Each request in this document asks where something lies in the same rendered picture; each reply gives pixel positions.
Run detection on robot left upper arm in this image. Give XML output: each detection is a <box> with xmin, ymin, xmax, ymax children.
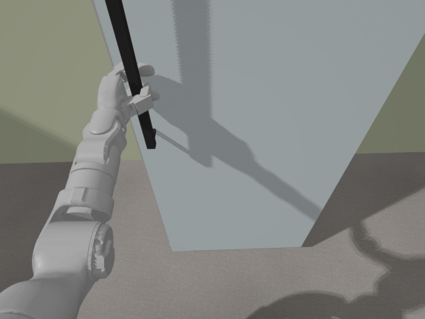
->
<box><xmin>0</xmin><ymin>221</ymin><xmax>115</xmax><ymax>319</ymax></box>

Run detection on left robot forearm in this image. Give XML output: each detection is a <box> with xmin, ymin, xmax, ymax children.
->
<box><xmin>32</xmin><ymin>108</ymin><xmax>127</xmax><ymax>274</ymax></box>

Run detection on robot left hand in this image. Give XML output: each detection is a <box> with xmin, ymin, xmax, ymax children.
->
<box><xmin>97</xmin><ymin>61</ymin><xmax>160</xmax><ymax>124</ymax></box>

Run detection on fridge door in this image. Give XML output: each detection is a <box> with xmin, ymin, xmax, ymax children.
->
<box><xmin>94</xmin><ymin>0</ymin><xmax>425</xmax><ymax>251</ymax></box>

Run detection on handle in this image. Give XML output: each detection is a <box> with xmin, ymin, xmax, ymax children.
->
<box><xmin>105</xmin><ymin>0</ymin><xmax>156</xmax><ymax>149</ymax></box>

